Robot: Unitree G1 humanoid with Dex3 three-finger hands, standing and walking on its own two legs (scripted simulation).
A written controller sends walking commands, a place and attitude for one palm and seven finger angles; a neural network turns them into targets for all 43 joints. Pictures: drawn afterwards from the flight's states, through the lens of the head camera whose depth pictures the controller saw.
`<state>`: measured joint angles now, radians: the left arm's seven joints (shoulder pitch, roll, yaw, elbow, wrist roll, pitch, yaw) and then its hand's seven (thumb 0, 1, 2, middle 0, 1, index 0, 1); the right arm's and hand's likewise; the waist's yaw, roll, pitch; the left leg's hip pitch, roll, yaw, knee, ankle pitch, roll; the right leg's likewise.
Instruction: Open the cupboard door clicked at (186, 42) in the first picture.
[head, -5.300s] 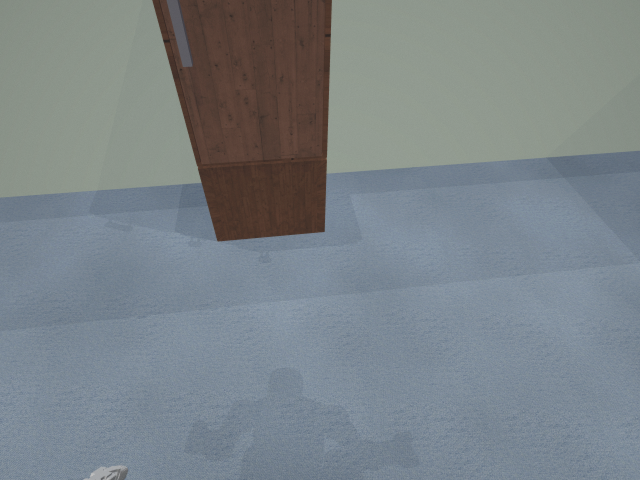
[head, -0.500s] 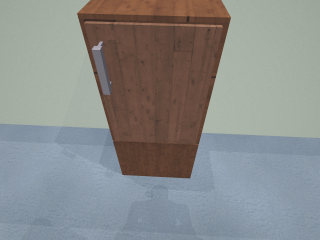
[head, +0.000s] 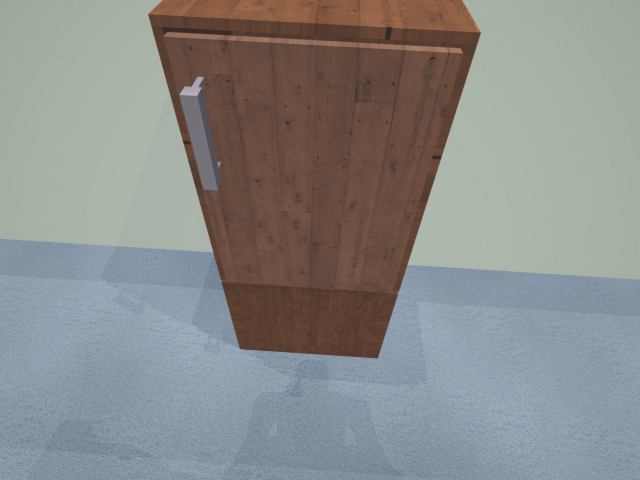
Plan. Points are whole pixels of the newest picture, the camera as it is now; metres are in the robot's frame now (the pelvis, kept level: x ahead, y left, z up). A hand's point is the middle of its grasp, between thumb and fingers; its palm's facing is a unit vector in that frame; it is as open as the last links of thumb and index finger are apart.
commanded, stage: come to a stop and stand still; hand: left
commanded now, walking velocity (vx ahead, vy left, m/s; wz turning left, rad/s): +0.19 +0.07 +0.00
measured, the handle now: (206, 135) +0.59 +0.23 +0.11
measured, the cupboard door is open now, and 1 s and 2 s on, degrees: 0 0 0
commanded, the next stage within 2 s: look again from close up in 1.30 s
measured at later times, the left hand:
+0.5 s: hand out of the picture +0.11 +0.18 -0.17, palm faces +0.06 -0.98 -0.21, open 7.3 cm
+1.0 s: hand out of the picture +0.00 +0.19 -0.17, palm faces +0.02 -0.98 -0.19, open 7.4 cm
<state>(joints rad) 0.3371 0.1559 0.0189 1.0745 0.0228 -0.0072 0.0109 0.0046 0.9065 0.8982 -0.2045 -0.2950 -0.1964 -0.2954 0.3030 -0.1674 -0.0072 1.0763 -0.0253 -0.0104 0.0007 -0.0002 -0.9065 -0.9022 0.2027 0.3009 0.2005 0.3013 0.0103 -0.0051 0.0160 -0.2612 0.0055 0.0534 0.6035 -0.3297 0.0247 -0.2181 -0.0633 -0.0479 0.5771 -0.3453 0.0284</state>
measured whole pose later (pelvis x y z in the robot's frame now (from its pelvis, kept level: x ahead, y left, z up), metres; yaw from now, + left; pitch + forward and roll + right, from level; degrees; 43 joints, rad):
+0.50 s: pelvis +0.04 +0.00 +0.00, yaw +2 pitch -1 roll +1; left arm 0.16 0.15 0.03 0.99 0.02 0.00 0.04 0.00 0.92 0.90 -0.21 -0.30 -0.20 -0.30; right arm 0.24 -0.14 -0.04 1.07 -0.01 0.01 -0.03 0.00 -0.92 -0.90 0.20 0.30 0.20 0.30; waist -0.01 -0.01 0.08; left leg -0.25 0.02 0.08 0.60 -0.36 -0.02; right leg -0.30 -0.05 -0.12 0.61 -0.29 -0.03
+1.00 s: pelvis +0.03 +0.02 +0.01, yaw +1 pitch -1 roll +0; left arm 0.34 0.15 -0.02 1.10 0.02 0.00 0.03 0.01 0.91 0.90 -0.20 -0.30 -0.20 -0.30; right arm 0.27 -0.18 -0.01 1.02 -0.01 -0.01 -0.01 0.00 -0.92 -0.90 0.20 0.30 0.20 0.30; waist 0.00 0.01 0.03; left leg -0.24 0.02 0.10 0.53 -0.28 0.03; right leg -0.27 -0.05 -0.10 0.51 -0.22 0.00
